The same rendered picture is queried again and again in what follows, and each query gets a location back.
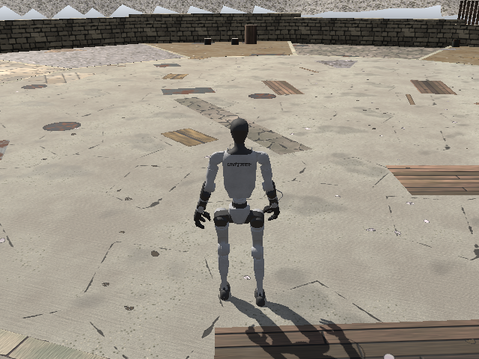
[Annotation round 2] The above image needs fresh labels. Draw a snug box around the robot right hand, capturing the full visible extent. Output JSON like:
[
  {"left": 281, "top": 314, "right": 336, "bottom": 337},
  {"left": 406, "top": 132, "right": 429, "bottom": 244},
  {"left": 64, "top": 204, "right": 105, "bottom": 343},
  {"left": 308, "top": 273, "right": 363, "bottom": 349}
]
[{"left": 263, "top": 205, "right": 280, "bottom": 221}]

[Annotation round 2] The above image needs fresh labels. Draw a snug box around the left robot upper arm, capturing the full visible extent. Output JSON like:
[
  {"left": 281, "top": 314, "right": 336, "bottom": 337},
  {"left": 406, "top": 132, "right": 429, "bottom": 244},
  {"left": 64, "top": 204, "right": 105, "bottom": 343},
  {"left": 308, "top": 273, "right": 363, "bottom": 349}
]
[{"left": 204, "top": 151, "right": 224, "bottom": 192}]

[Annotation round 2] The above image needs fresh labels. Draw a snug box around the right robot shin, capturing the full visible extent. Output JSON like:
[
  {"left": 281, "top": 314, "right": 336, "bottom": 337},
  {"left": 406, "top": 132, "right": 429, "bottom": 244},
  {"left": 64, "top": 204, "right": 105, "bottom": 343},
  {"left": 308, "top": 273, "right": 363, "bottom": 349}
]
[{"left": 254, "top": 246, "right": 264, "bottom": 297}]

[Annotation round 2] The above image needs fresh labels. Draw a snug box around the robot left hand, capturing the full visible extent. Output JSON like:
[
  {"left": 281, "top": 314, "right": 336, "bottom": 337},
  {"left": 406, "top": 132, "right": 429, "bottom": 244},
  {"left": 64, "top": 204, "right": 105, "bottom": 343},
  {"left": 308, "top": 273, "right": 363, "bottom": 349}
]
[{"left": 194, "top": 210, "right": 211, "bottom": 229}]

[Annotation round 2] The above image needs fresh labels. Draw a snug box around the robot left forearm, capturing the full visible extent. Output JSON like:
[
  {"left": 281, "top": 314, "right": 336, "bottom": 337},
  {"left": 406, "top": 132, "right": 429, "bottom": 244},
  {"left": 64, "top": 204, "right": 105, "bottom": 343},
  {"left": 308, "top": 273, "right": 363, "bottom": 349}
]
[{"left": 196, "top": 181, "right": 211, "bottom": 213}]

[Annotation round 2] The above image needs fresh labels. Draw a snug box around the right robot thigh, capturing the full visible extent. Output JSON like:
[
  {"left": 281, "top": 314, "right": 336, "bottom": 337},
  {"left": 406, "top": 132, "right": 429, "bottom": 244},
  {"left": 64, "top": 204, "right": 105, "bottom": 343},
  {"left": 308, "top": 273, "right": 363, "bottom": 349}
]
[{"left": 249, "top": 209, "right": 264, "bottom": 260}]

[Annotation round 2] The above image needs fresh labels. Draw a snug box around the right robot upper arm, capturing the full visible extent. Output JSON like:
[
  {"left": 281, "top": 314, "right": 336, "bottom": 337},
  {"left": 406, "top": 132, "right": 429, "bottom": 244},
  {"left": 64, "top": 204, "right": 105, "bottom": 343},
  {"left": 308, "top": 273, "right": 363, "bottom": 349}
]
[{"left": 255, "top": 151, "right": 274, "bottom": 191}]

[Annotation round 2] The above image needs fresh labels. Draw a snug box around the robot right forearm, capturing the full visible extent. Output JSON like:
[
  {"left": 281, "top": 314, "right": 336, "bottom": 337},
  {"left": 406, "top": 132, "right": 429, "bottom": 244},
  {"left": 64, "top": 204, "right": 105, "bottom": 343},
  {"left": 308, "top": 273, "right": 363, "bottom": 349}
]
[{"left": 266, "top": 181, "right": 278, "bottom": 208}]

